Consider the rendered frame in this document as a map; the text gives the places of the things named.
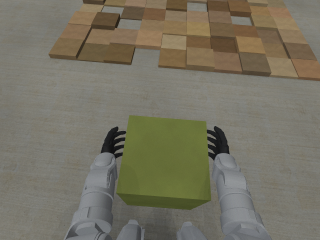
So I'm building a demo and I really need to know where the robot left hand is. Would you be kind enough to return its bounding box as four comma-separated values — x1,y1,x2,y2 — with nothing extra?
101,126,126,159

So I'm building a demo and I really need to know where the robot shin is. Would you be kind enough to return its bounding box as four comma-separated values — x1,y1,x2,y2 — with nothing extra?
181,221,193,229
128,219,139,225

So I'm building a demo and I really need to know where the carton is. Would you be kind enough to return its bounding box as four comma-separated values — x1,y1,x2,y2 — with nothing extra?
116,115,211,210

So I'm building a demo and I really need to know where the left robot shin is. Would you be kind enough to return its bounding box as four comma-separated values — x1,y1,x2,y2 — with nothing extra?
128,219,139,225

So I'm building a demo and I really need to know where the robot right forearm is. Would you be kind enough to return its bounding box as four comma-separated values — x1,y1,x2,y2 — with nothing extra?
211,153,272,240

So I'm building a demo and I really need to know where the robot right hand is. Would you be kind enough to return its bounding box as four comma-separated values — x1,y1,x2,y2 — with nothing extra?
207,126,230,160

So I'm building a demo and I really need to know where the robot left forearm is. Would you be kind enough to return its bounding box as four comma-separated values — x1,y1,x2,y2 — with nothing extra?
63,152,118,240

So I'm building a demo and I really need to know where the right robot shin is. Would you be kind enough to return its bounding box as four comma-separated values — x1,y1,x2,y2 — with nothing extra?
181,221,193,229

